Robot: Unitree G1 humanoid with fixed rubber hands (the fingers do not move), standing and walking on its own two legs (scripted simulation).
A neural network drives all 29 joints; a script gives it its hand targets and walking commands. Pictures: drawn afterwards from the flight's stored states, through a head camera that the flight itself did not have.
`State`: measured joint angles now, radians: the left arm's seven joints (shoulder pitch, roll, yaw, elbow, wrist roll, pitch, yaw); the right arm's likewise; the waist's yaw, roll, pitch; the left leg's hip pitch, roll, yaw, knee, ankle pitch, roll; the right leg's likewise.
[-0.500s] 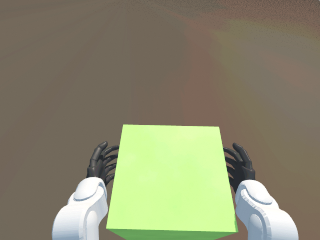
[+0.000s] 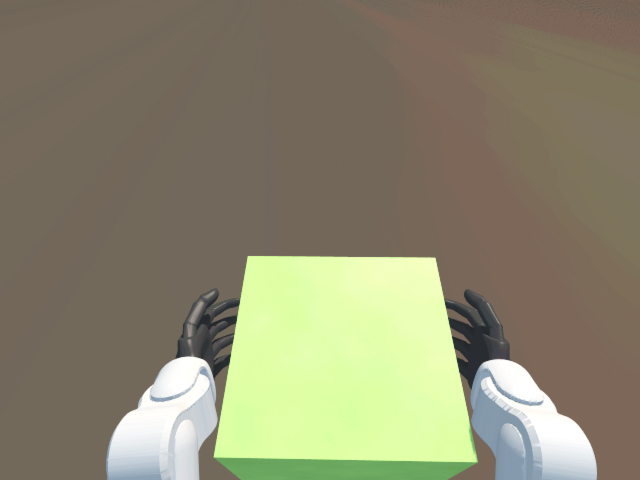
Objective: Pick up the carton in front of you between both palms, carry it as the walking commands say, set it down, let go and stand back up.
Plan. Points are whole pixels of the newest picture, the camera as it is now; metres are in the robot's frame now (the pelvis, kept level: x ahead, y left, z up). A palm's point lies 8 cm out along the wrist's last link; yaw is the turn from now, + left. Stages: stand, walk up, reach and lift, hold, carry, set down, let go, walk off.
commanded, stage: carry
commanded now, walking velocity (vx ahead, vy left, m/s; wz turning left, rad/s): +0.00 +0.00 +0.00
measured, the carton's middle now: (339, 384) +0.23 +0.01 +0.00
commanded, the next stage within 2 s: none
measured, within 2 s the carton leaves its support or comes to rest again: neither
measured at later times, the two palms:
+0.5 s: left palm (206, 286) +0.33 +0.18 +0.05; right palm (437, 292) +0.33 -0.12 +0.05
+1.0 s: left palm (218, 296) +0.34 +0.17 +0.02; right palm (440, 304) +0.33 -0.13 +0.02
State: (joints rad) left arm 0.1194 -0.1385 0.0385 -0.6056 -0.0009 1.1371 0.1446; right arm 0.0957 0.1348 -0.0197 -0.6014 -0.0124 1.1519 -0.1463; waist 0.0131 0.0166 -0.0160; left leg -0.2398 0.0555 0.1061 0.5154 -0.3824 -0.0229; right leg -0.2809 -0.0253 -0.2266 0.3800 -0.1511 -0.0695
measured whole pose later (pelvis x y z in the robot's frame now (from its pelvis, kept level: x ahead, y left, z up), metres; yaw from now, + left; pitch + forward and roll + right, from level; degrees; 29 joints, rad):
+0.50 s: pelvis +0.08 +0.03 -0.01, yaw -1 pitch +3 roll -1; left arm -0.06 -0.13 0.07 -0.22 0.14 1.00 0.08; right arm -0.05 0.13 -0.07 -0.20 -0.15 0.98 -0.06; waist 0.01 0.00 -0.08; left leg -0.15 0.05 0.15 0.48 -0.36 0.00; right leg -0.22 -0.06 -0.18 0.50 -0.30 0.01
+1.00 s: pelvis +0.05 +0.03 -0.01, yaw -1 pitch +3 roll +0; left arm -0.16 -0.13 0.14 0.10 0.19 0.70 0.05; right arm -0.16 0.13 -0.14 0.11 -0.19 0.69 -0.05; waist 0.00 0.00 -0.05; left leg -0.21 0.05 0.17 0.52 -0.36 0.01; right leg -0.28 -0.07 -0.18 0.54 -0.30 -0.01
